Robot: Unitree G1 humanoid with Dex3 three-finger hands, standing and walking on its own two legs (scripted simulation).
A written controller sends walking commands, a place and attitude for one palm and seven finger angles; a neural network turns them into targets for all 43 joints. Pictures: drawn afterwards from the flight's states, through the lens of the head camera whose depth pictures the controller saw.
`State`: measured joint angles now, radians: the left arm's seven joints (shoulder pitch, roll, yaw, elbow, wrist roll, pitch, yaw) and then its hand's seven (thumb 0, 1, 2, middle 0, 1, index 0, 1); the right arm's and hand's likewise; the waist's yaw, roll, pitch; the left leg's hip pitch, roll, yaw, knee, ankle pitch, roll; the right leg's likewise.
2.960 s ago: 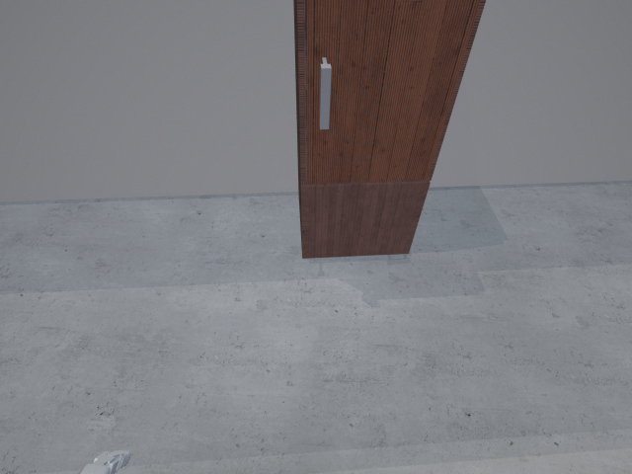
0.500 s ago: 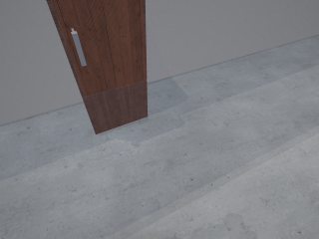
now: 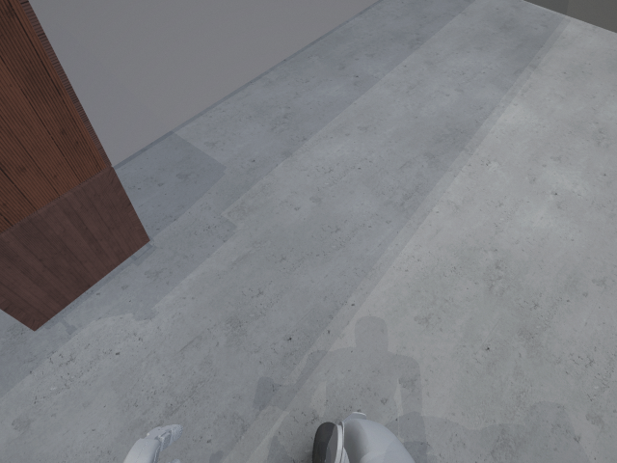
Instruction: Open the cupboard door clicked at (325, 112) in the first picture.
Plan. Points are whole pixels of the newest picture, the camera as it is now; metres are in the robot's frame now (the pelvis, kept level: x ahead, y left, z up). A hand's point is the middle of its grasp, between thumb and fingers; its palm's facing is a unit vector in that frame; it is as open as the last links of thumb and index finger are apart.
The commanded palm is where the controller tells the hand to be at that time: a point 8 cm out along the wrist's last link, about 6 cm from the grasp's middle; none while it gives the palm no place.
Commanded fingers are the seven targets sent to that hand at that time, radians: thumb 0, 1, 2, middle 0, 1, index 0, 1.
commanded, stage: walk to a spot facing it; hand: left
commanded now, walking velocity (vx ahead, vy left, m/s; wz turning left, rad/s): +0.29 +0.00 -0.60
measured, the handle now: out of the picture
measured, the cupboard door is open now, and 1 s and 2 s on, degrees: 0 0 0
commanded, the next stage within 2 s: turn to face it in 0.20 s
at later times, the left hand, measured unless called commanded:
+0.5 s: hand (170, 377) +0.25 +0.21 -0.16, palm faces -0.07 -0.97 -0.23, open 7.4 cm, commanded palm none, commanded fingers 0.00 0.90 0.90 -0.20 -0.30 -0.20 -0.30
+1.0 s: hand (174, 333) +0.32 +0.22 -0.14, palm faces +0.09 -0.96 -0.25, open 7.4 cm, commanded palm none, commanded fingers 0.00 0.90 0.90 -0.20 -0.30 -0.20 -0.30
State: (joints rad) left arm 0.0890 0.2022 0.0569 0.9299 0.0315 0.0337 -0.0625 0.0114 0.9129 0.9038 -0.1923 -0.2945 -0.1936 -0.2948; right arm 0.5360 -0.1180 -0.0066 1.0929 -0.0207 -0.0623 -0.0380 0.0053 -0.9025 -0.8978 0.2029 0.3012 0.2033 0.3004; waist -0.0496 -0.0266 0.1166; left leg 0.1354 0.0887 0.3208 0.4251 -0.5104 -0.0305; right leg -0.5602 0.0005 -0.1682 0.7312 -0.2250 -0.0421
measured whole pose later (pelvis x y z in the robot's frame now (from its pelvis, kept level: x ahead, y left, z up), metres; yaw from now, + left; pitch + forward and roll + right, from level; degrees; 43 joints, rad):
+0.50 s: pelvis +0.20 +0.02 +0.01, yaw -9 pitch +0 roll -2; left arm 0.29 0.20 0.05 1.00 0.02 -0.04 0.02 0.01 0.91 0.90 -0.20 -0.30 -0.20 -0.30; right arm 0.12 -0.17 -0.03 0.95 -0.01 -0.04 0.00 0.00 -0.91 -0.90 0.20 0.30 0.20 0.30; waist 0.04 0.02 0.02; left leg -0.41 0.08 0.07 0.63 -0.16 -0.05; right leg -0.15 0.07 -0.02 0.49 -0.35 -0.04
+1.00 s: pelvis +0.22 +0.01 +0.02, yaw +4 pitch +1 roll -1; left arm 0.15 0.20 0.08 0.93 0.01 0.04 0.02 0.01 0.91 0.90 -0.20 -0.29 -0.20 -0.30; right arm 0.27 -0.21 -0.08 0.99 -0.02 0.04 -0.01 0.00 -0.91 -0.90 0.20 0.30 0.20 0.30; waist -0.04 0.02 0.05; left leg -0.35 -0.06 -0.09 0.48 -0.14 0.02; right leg -0.34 -0.02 0.00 0.70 -0.40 0.06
